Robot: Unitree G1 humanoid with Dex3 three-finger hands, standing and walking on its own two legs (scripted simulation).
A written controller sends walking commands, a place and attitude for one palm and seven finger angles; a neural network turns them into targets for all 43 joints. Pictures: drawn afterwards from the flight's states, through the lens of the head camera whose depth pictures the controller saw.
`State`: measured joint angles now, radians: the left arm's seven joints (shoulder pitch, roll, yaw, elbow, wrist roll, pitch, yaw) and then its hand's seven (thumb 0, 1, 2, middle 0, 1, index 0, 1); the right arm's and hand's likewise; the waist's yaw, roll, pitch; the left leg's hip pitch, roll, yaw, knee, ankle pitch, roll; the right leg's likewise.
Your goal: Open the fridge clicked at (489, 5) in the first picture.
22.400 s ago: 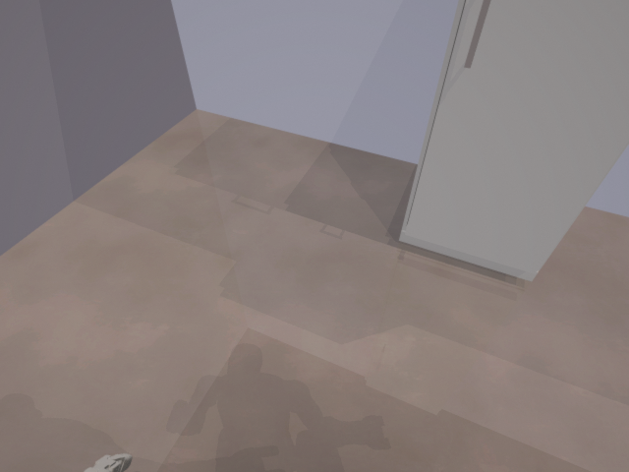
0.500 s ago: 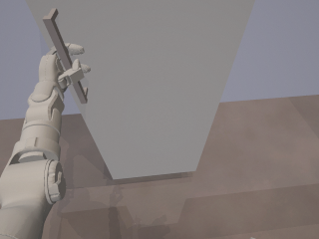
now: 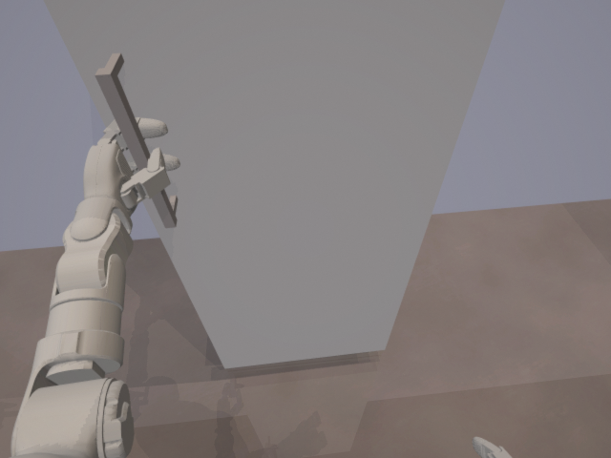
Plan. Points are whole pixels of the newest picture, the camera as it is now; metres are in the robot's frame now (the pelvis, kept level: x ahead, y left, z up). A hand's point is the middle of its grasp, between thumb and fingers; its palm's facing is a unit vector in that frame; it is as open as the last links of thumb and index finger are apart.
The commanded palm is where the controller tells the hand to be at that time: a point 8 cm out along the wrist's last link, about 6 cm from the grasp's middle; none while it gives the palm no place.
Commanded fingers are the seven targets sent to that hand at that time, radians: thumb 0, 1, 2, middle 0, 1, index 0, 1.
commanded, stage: pull the door a little, standing still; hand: left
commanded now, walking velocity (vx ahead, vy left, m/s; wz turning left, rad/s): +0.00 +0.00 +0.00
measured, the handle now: (146, 152) +0.46 +0.24 +0.17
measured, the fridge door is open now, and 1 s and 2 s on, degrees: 1 25 61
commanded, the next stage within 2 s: walk backward, drawing the door open in 0.38 s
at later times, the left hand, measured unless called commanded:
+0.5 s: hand (158, 214) +0.34 +0.19 +0.18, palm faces +0.13 -0.99 -0.02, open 5.7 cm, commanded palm +0.31 +0.24 +0.17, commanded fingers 0.00 0.90 0.90 -0.45 -1.40 -0.45 -1.40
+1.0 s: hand (195, 300) +0.24 +0.12 +0.17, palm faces +0.30 -0.93 -0.23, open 6.2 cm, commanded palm +0.19 +0.16 +0.17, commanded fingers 0.00 0.90 0.90 -0.45 -1.40 -0.45 -1.40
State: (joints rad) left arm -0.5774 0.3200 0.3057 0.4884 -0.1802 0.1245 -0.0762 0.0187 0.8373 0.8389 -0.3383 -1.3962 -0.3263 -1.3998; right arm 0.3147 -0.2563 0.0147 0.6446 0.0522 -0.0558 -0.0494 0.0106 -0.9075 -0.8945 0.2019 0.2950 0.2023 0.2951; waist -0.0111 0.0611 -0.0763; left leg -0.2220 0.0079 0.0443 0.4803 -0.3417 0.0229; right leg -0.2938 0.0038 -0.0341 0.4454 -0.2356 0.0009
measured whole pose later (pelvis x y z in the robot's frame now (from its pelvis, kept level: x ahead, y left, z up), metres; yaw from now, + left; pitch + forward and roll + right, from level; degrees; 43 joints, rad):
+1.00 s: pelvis -0.05 -0.07 -0.01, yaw +7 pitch +1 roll +1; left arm 0.03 0.23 0.16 -0.27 -0.07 -0.02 0.10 -0.02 0.68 0.75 -0.46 -1.40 -0.30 -1.40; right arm 0.19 -0.19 0.01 0.57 -0.01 0.02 -0.06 0.01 -0.91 -0.89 0.20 0.30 0.20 0.30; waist -0.05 0.07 0.04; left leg -0.37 0.01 -0.04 0.79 -0.38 -0.02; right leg -0.31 0.01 -0.15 0.53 -0.24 -0.09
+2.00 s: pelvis +0.00 -0.44 -0.02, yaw +52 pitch -2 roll -1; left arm -0.01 0.22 -0.01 -0.46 0.01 -0.02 0.05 -0.07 0.66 0.92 -0.42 -1.35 -0.11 -1.13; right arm 0.10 -0.16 -0.01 0.63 0.02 -0.07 -0.03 0.01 -0.90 -0.89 0.20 0.30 0.20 0.30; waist 0.00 0.07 0.19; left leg -0.54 0.13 -0.14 0.98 -0.49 -0.05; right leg -0.32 -0.05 -0.06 0.68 -0.33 0.04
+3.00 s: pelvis +0.08 -0.66 +0.00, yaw +69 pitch +0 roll +1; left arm -0.76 0.33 0.19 0.75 -0.03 -0.17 0.04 -0.03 0.70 0.85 -0.46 -1.40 -0.40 -1.40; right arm 0.28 -0.32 -0.05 0.71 0.01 -0.04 -0.08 0.01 -0.91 -0.90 0.20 0.29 0.20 0.29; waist -0.09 0.01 0.10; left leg -0.15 0.00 0.13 0.42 -0.29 0.04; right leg -0.46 -0.06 -0.04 0.55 -0.24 0.02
